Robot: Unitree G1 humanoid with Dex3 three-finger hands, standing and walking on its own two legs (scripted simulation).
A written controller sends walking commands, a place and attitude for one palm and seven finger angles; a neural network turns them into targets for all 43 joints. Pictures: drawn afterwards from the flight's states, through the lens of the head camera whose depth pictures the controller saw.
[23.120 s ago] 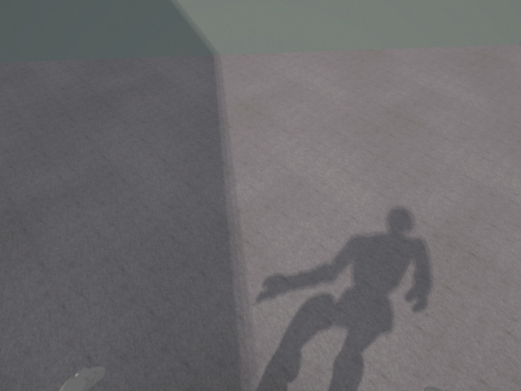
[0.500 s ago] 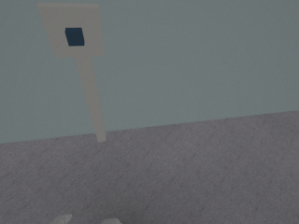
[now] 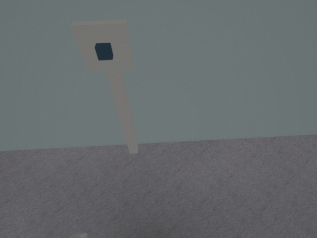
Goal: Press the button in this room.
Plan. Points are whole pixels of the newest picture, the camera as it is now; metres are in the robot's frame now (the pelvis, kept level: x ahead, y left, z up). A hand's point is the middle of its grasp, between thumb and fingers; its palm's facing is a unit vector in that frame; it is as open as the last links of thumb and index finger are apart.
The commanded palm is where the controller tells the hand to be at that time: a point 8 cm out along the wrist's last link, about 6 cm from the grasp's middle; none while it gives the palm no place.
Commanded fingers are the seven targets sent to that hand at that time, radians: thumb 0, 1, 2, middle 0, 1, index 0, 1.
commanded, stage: take the last steps up to it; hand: left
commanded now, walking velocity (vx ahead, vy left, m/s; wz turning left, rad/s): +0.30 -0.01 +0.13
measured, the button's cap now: (104, 51) +0.70 +0.23 +0.09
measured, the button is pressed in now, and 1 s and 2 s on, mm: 0 0 0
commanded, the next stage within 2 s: come to a stop and stand still in 0.92 s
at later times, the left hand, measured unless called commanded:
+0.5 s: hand out of the picture -0.10 +0.13 -0.15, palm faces +0.26 -0.95 -0.17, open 7.4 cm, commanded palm none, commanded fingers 0.00 0.90 0.90 -0.20 -0.30 -0.20 -0.30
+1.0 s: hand (87, 201) +0.24 +0.25 -0.15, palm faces +0.09 -0.98 -0.20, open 7.4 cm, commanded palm none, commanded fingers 0.00 0.90 0.90 -0.20 -0.30 -0.20 -0.30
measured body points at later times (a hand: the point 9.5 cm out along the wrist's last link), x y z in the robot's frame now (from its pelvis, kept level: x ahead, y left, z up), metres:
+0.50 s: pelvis +0.03 -0.01 +0.01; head +0.04 -0.01 +0.46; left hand -0.11 +0.18 -0.13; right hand +0.11 -0.23 -0.14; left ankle +0.03 +0.14 -0.70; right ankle +0.00 -0.11 -0.73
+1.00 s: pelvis +0.16 +0.05 +0.01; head +0.17 +0.05 +0.46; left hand +0.24 +0.30 -0.14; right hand +0.11 -0.17 -0.15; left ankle +0.07 +0.14 -0.73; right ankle +0.26 -0.08 -0.68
